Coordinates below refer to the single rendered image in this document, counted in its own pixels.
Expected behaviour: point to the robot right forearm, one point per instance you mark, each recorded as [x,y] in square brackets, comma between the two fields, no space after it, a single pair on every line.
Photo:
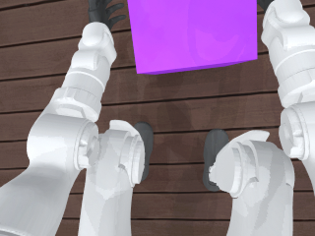
[291,44]

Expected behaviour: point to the robot right upper arm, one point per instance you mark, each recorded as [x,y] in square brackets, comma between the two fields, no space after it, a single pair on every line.
[297,135]

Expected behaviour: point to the carton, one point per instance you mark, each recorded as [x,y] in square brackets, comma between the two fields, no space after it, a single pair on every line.
[172,36]

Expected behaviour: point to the robot left upper arm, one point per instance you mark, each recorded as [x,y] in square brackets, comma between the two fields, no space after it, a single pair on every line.
[60,146]

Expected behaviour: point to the robot left hand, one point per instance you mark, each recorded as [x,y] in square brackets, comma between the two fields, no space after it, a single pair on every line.
[98,13]

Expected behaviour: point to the left robot foot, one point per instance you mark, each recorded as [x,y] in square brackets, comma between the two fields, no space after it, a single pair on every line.
[147,134]

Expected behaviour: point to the robot left forearm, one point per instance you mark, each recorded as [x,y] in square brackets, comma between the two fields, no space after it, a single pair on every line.
[86,79]

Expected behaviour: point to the robot right hand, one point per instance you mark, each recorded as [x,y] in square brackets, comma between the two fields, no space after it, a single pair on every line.
[264,4]

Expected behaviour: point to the robot right shin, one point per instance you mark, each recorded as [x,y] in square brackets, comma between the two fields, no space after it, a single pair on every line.
[215,174]

